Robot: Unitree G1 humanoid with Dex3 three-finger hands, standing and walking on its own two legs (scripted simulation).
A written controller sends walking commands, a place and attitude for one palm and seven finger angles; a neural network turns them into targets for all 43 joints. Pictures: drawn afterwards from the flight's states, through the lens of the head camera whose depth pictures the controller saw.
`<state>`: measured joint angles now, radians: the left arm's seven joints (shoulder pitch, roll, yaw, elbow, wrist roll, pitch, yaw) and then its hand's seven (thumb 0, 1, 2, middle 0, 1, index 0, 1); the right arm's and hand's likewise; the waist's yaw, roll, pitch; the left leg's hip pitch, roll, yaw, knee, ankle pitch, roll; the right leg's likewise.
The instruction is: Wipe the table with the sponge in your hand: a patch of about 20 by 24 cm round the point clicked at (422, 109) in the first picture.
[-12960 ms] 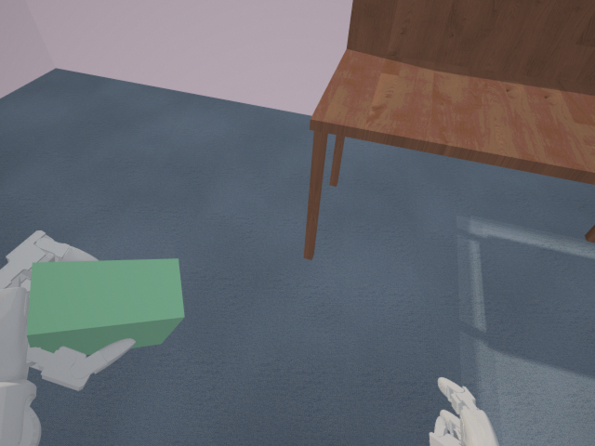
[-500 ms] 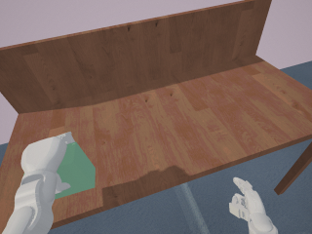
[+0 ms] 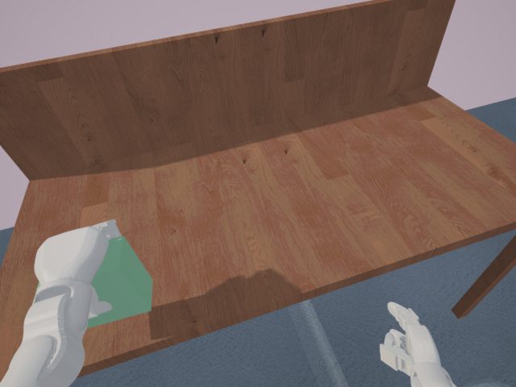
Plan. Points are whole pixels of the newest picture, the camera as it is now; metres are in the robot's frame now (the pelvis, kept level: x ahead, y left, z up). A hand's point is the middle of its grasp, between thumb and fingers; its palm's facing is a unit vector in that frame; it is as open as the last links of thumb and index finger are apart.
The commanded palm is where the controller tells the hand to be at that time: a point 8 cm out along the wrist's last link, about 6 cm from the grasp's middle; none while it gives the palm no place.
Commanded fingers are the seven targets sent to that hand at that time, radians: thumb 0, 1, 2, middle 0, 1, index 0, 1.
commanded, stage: move the sponge above the wiping area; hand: left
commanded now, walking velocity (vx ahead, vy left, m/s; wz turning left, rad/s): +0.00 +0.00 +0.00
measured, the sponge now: (108, 290) +0.22 +0.30 +0.02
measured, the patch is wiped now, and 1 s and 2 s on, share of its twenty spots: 0.00 0.00 0.00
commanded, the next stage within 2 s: lower the sponge onto the table in 1.76 s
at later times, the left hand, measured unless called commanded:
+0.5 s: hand (87, 272) +0.23 +0.32 +0.06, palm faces -0.02 -0.07 -1.00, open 10.5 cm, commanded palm +0.21 +0.32 +0.12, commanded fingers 0.00 0.10 1.30 -1.20 -1.60 -1.20 -1.60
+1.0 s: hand (78, 277) +0.23 +0.35 +0.04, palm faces -0.08 -0.06 -1.00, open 10.5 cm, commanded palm +0.22 +0.34 +0.11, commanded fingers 0.00 0.10 1.30 -1.20 -1.60 -1.20 -1.60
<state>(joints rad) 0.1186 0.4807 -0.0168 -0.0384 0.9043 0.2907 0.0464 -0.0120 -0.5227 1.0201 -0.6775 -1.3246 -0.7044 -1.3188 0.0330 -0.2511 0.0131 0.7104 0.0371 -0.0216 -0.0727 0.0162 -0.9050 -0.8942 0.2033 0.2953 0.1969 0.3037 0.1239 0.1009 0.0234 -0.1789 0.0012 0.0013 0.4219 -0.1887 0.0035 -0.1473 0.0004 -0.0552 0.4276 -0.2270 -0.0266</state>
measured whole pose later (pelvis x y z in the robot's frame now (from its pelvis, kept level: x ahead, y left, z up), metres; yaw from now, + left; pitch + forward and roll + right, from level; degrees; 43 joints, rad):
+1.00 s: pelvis +0.01 +0.01 +0.00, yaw +1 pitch +0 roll -1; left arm 0.07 0.52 0.06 0.16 0.92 0.19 0.09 -0.01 -0.52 1.02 -0.68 -1.32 -0.70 -1.32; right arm 0.06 -0.26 -0.01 0.72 0.05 -0.02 -0.08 0.02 -0.91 -0.89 0.20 0.30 0.20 0.30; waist 0.11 0.08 0.01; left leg -0.26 0.00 -0.02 0.48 -0.22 0.01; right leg -0.20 0.00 -0.07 0.45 -0.24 -0.02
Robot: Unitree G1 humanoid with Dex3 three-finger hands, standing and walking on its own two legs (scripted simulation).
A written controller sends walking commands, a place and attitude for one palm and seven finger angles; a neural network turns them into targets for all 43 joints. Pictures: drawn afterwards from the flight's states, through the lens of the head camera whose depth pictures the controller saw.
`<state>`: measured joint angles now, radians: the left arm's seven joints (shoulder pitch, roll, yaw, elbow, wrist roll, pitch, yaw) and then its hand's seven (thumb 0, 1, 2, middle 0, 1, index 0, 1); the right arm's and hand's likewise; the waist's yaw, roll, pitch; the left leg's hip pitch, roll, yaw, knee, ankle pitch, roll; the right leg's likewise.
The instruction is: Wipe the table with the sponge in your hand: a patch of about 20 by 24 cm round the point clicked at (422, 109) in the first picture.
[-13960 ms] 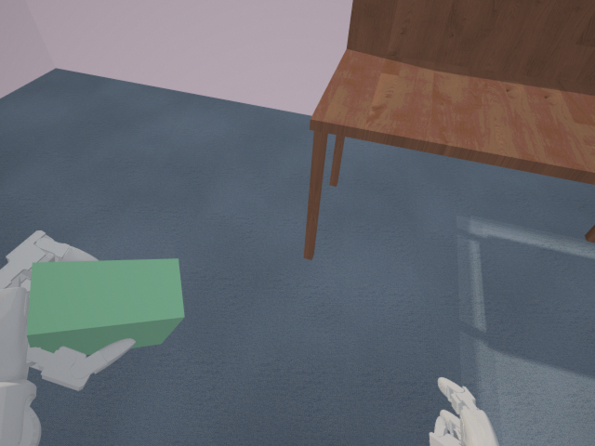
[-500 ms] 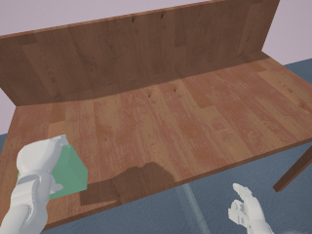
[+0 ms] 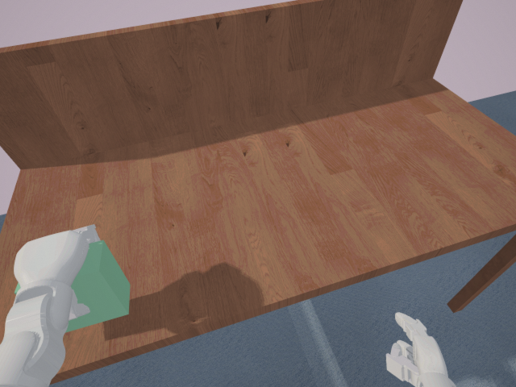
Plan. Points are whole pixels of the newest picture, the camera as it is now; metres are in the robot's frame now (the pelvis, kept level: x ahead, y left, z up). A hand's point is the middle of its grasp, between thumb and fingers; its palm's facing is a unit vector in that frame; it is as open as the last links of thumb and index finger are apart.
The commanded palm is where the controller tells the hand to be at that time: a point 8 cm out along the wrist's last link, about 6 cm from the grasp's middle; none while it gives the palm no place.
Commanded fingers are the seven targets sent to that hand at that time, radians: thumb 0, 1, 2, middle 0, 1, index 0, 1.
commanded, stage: move the sponge above the wiping area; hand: left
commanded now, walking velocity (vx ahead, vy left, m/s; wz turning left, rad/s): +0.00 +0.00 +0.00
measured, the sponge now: (86, 295) +0.22 +0.34 -0.01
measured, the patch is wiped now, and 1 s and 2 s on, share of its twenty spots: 0.00 0.00 0.00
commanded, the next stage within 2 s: lower the sponge onto the table in 0.76 s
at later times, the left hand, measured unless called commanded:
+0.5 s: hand (81, 272) +0.24 +0.33 +0.04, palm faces -0.05 -0.05 -1.00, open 10.5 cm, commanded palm +0.22 +0.33 +0.11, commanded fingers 0.00 0.10 1.30 -1.20 -1.60 -1.20 -1.60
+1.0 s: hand (69, 279) +0.22 +0.34 +0.04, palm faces -0.06 -0.05 -1.00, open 10.5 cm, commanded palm +0.20 +0.33 +0.11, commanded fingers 0.00 0.10 1.30 -1.20 -1.60 -1.20 -1.60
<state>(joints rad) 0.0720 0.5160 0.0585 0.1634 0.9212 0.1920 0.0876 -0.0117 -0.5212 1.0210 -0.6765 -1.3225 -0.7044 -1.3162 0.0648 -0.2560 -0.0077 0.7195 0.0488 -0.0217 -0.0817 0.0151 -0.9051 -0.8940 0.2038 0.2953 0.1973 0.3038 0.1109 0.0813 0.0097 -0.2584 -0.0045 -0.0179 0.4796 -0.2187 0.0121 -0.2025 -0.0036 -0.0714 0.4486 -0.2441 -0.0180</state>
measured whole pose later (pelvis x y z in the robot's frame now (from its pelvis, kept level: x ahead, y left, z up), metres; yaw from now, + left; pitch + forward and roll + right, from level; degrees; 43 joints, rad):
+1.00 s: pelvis +0.00 +0.00 +0.00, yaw +0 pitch +0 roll -1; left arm 0.11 0.51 0.07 0.14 0.93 0.15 0.12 -0.01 -0.52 1.02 -0.68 -1.32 -0.71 -1.31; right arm 0.06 -0.25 -0.02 0.72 0.05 -0.02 -0.08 0.01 -0.91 -0.89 0.20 0.30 0.20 0.30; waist 0.12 0.08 0.00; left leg -0.27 -0.01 -0.02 0.50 -0.23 0.02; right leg -0.21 -0.01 -0.07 0.45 -0.25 -0.01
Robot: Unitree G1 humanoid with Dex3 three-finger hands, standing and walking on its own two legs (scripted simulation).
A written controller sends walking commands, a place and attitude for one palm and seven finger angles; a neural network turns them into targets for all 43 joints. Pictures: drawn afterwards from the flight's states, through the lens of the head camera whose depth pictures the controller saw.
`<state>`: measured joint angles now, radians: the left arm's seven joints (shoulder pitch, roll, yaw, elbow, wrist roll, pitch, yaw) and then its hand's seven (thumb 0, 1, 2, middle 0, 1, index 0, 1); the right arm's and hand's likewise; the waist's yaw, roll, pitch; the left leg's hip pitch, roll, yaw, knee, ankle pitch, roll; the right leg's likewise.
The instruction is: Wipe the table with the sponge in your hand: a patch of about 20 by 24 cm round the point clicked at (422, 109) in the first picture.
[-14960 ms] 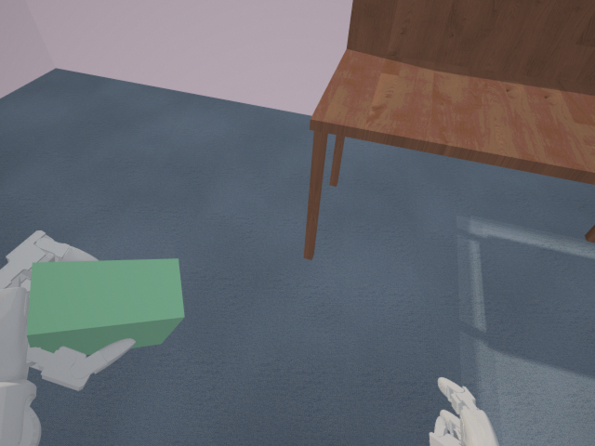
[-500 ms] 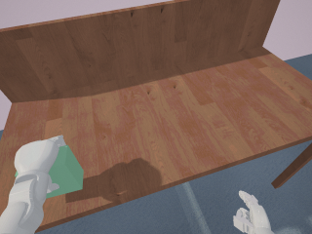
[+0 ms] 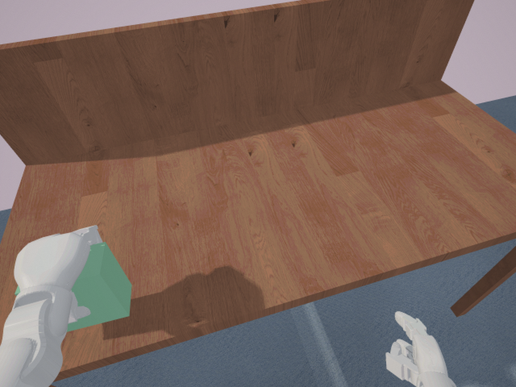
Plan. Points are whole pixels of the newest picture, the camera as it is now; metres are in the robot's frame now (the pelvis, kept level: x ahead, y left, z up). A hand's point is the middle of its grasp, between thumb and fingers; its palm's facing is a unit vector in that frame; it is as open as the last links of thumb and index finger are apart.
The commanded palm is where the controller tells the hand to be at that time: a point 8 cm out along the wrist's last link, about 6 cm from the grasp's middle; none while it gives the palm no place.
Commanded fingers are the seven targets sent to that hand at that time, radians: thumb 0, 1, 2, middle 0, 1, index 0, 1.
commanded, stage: lower the sponge onto the table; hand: left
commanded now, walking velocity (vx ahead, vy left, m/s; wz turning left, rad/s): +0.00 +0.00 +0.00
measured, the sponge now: (87, 295) +0.22 +0.34 -0.01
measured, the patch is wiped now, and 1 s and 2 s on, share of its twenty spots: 0.00 0.00 0.15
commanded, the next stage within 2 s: wipe forward along the first lane in 1.26 s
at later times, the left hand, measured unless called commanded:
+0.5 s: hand (75, 284) +0.22 +0.34 +0.03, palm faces -0.08 -0.06 -0.99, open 10.5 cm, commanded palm +0.20 +0.33 +0.09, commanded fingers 0.00 0.10 1.30 -1.20 -1.60 -1.20 -1.60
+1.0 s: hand (85, 289) +0.22 +0.33 +0.01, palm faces -0.09 -0.06 -0.99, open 10.5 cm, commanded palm +0.20 +0.33 +0.07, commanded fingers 0.00 0.10 1.30 -1.20 -1.60 -1.20 -1.60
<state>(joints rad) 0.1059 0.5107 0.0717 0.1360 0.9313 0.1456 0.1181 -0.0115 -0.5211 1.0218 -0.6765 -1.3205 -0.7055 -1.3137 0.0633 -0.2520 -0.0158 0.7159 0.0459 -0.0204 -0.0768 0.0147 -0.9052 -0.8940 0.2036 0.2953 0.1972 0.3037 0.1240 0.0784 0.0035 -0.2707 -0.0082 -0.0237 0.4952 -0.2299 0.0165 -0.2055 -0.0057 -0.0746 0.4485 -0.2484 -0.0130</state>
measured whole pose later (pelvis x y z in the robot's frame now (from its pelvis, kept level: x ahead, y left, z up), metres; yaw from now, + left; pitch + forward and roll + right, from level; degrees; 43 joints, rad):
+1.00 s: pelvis +0.00 +0.00 +0.00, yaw +0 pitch +2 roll -1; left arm 0.10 0.46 0.05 0.24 0.96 0.14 0.20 -0.01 -0.52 1.02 -0.68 -1.32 -0.71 -1.31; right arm 0.08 -0.24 -0.03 0.72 0.05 -0.02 -0.07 0.01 -0.90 -0.89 0.20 0.30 0.20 0.30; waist 0.10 0.07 -0.02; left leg -0.34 -0.01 -0.02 0.54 -0.24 0.02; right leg -0.27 0.00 -0.07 0.49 -0.26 -0.01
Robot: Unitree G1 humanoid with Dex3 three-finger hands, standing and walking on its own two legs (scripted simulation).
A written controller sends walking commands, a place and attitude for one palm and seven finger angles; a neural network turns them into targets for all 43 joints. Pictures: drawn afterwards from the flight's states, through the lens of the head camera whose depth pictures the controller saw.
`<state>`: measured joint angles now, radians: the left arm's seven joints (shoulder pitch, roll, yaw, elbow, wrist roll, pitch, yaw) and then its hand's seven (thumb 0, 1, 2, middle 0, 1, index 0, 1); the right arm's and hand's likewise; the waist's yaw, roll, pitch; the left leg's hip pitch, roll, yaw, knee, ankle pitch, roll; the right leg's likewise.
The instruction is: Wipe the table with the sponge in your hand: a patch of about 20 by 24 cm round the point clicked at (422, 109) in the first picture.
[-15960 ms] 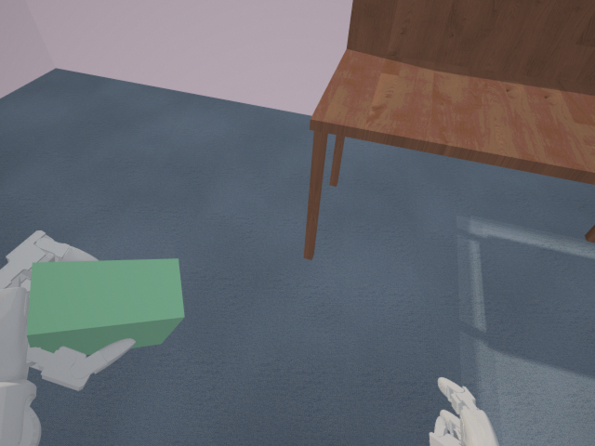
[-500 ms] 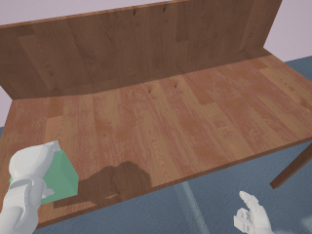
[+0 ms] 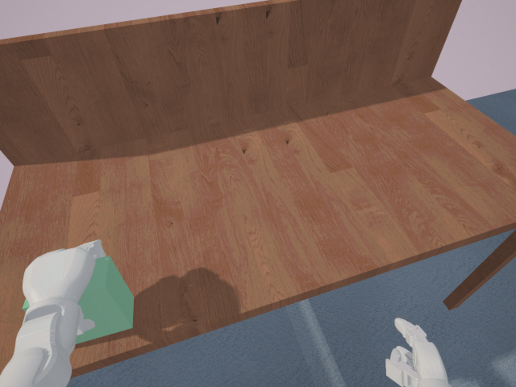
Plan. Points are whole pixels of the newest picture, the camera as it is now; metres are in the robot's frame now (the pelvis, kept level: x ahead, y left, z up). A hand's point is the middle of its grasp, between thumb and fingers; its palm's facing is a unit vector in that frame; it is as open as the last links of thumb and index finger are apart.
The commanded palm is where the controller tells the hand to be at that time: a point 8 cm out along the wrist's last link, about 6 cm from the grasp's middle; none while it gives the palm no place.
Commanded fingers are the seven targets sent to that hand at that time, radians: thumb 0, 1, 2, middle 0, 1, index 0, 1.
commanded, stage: lower the sponge onto the table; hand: left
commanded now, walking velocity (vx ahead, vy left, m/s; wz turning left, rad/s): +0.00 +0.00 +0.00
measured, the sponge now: (91, 308) +0.21 +0.33 -0.04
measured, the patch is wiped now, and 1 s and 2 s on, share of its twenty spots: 0.00 0.15 0.25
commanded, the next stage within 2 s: wipe forward along the first lane in 0.26 s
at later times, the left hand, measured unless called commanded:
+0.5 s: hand (80, 282) +0.24 +0.34 +0.01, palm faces -0.09 -0.04 -0.99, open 10.4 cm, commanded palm +0.22 +0.33 +0.05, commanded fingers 0.00 0.10 1.30 -1.20 -1.60 -1.20 -1.60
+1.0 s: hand (85, 248) +0.30 +0.37 +0.01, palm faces -0.13 +0.00 -0.99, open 10.4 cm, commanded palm +0.29 +0.36 +0.04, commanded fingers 0.00 0.10 1.30 -1.20 -1.60 -1.20 -1.60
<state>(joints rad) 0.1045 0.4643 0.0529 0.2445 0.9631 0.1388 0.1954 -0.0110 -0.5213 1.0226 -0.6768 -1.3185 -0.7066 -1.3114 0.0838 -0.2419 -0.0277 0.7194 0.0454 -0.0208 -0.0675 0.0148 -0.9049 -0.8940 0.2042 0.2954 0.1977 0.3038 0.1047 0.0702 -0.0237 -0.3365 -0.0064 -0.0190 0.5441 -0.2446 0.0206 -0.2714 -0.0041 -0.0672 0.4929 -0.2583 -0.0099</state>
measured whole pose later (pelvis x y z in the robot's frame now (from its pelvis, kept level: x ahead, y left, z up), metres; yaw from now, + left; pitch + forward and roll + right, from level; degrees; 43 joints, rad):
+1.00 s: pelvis -0.01 +0.00 -0.01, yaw +0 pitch +10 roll -2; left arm -0.28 0.57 0.10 0.67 1.00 0.10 0.20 0.01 -0.53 1.02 -0.68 -1.31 -0.71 -1.31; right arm 0.19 -0.28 -0.04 0.72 0.07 0.05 -0.06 0.01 -0.91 -0.89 0.20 0.30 0.20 0.30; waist 0.05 0.06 -0.09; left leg -0.57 0.00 -0.03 0.68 -0.28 0.02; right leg -0.50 0.01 -0.08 0.62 -0.29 -0.02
